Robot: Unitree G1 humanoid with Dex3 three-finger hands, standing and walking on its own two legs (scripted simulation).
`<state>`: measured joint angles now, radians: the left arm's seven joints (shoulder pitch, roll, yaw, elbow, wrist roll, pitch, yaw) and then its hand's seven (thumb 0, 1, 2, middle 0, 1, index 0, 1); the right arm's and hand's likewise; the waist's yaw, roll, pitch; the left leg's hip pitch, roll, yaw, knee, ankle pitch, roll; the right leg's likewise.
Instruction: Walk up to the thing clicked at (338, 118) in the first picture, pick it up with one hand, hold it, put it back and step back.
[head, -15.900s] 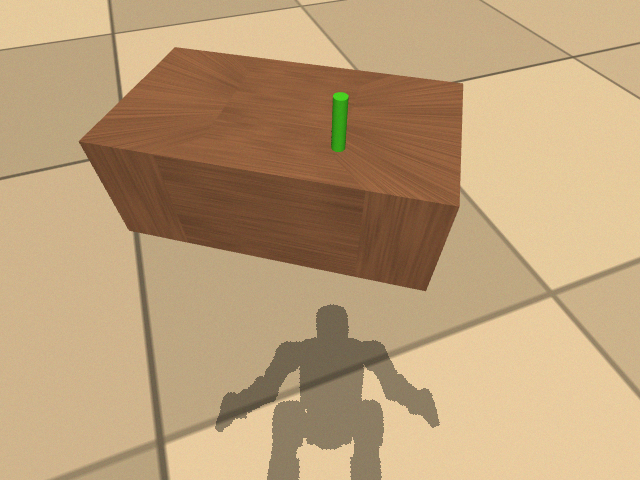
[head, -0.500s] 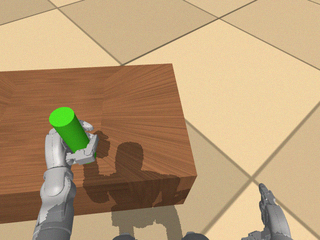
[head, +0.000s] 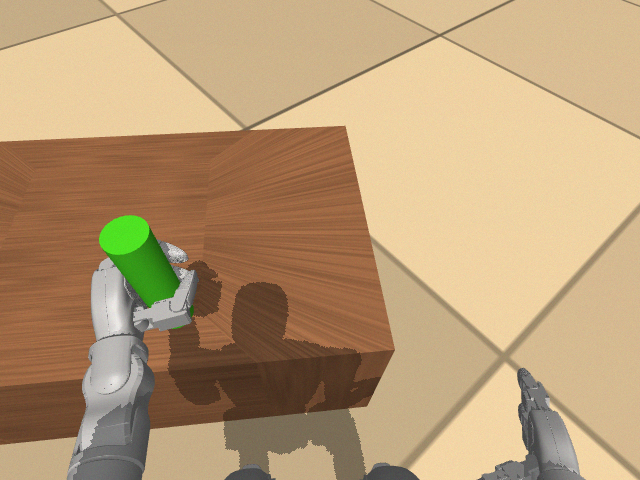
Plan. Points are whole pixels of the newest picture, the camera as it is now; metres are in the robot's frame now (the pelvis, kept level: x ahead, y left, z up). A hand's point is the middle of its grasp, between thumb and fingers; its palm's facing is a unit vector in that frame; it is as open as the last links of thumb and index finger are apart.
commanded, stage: hold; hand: left
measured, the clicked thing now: (154, 280) +0.33 +0.19 +0.07
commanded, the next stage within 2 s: crouch in 1.48 s
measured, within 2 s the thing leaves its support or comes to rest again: neither
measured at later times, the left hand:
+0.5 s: hand (172, 281) +0.34 +0.18 +0.05, palm faces +0.20 -0.98 +0.01, open 5.8 cm
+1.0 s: hand (175, 277) +0.34 +0.17 +0.06, palm faces +0.20 -0.98 +0.01, open 5.8 cm
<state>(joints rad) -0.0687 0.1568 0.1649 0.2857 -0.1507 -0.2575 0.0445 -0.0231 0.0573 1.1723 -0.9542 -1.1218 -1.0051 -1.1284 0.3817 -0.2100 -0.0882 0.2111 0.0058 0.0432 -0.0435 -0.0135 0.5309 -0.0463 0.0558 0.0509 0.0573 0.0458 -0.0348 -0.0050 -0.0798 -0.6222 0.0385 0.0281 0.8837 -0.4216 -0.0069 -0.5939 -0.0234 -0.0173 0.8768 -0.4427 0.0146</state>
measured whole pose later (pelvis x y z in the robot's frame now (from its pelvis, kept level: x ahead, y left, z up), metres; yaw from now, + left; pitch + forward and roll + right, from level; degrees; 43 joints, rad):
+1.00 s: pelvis +0.00 +0.00 +0.00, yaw +0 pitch +9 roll +0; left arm -0.11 0.15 0.17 0.34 -0.15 -0.25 0.05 -0.02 0.06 1.17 -0.95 -1.13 -1.00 -1.14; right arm 0.37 -0.21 -0.09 0.25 0.01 0.03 -0.04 -0.01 0.54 -0.05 0.06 0.05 0.06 0.05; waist -0.04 -0.01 -0.07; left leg -0.59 0.04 0.03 0.85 -0.41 -0.01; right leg -0.56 -0.02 -0.01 0.84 -0.43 0.01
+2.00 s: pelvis -0.01 +0.00 -0.01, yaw +0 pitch +13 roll -1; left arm -0.35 0.24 0.27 0.72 -0.12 -0.42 0.03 -0.02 0.06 1.17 -0.95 -1.12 -1.00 -1.13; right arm 0.37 -0.22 -0.07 0.16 -0.02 -0.01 0.01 -0.01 0.54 -0.05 0.06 0.05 0.06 0.05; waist -0.10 -0.04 -0.06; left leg -0.77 0.04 0.02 0.97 -0.43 -0.01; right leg -0.73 -0.02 -0.02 0.95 -0.45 0.01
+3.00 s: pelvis -0.03 +0.01 -0.09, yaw -1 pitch +28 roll -5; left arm -0.74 0.54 0.50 1.17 -0.03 -0.59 -0.01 -0.02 0.07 1.16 -0.95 -1.12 -1.00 -1.13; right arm 0.40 -0.28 -0.05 -0.18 -0.06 0.01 0.07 -0.01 0.52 -0.05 0.06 0.05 0.06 0.05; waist -0.30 -0.03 -0.14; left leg -1.32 0.07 -0.05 1.37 -0.55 -0.01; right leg -1.25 0.01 -0.07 1.30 -0.55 0.01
